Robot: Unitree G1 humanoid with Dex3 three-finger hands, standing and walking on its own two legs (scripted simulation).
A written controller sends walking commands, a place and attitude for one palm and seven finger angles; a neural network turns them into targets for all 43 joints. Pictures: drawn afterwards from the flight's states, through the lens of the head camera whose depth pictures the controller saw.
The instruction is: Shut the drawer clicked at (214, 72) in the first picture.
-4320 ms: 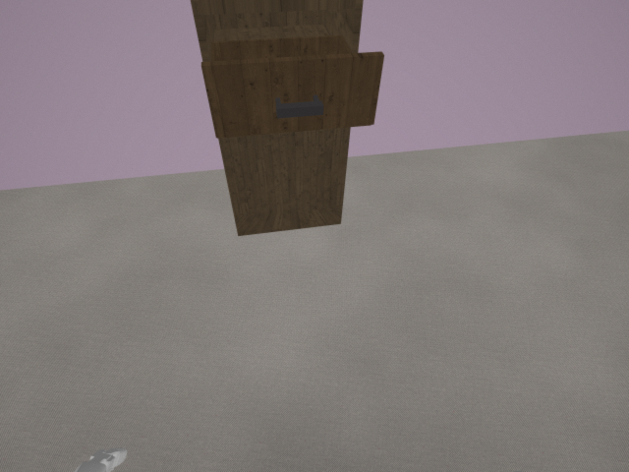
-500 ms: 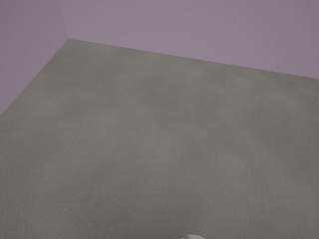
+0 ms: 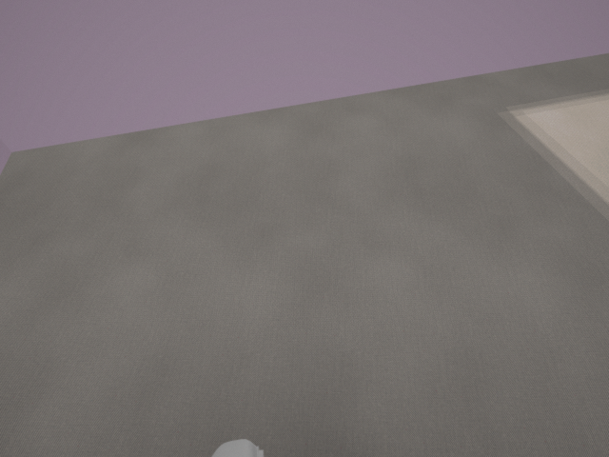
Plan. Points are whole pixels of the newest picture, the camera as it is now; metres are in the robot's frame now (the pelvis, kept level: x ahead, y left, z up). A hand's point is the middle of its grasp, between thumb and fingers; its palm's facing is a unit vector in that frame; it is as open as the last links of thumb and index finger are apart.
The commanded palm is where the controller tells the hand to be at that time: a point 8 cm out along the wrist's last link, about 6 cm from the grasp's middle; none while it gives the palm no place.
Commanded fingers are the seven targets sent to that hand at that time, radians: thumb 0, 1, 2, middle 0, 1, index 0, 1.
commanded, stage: walk to a spot facing it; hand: left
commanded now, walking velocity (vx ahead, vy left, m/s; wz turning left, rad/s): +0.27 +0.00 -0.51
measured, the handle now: out of the picture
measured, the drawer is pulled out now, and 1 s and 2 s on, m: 0.29 0.29 0.29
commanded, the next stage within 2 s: turn to face it in 0.68 s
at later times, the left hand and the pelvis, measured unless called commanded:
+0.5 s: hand (151, 443) +0.18 +0.27 -0.18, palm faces -0.18 -0.97 -0.19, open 7.4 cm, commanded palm none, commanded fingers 0.00 0.90 0.90 -0.20 -0.30 -0.20 -0.30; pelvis +0.11 +0.07 +0.00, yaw -18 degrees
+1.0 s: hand (280, 323) +0.37 +0.07 -0.16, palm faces -0.52 -0.83 -0.21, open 7.4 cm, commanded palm none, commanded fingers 0.00 0.90 0.90 -0.20 -0.30 -0.20 -0.30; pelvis +0.16 +0.01 -0.01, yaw -29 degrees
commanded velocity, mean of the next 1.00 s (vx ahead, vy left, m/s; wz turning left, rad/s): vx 0.06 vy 0.00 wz -0.29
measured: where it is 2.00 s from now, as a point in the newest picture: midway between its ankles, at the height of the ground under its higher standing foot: outside the picture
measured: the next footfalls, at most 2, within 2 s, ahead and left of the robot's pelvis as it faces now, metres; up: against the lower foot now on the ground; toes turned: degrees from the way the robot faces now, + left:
left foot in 0.28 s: +0.18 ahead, +0.15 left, +0.00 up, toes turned -5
right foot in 0.80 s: +0.16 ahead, -0.10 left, +0.00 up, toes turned -37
